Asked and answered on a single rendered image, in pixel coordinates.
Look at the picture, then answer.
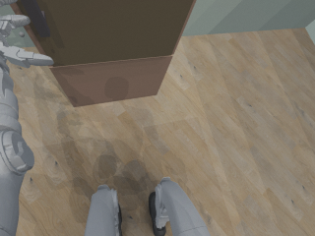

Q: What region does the cupboard door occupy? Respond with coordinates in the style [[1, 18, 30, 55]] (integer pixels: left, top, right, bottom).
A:
[[16, 0, 194, 67]]

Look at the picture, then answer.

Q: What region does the robot left upper arm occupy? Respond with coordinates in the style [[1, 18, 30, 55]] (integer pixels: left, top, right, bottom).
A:
[[0, 130, 34, 236]]

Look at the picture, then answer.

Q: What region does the robot left thigh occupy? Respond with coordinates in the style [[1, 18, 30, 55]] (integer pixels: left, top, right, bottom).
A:
[[84, 188, 119, 236]]

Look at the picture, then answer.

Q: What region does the left robot forearm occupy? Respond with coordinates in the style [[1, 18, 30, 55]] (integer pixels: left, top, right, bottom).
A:
[[0, 58, 23, 136]]

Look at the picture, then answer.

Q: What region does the left robot hand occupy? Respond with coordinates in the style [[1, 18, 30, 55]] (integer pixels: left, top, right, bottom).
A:
[[0, 0, 54, 69]]

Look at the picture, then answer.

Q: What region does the robot right thigh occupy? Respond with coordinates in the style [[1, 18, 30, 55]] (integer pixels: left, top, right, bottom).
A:
[[155, 181, 211, 236]]

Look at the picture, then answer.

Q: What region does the handle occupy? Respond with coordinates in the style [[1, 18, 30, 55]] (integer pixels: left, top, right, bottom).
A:
[[21, 0, 51, 37]]

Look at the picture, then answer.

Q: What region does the robot thigh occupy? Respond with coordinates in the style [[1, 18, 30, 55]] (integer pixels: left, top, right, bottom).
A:
[[155, 181, 211, 236], [84, 188, 119, 236]]

